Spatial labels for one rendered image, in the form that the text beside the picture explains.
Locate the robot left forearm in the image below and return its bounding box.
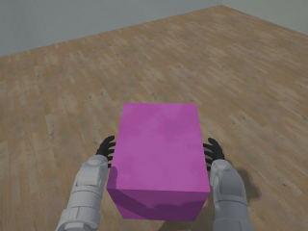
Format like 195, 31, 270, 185
55, 154, 108, 231

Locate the robot right hand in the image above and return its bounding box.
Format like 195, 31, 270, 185
202, 138, 225, 171

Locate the robot right forearm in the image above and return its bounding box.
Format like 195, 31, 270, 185
209, 159, 255, 231

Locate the carton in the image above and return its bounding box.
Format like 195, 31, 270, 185
106, 103, 211, 222

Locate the robot left hand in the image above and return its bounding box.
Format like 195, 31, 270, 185
95, 136, 116, 168

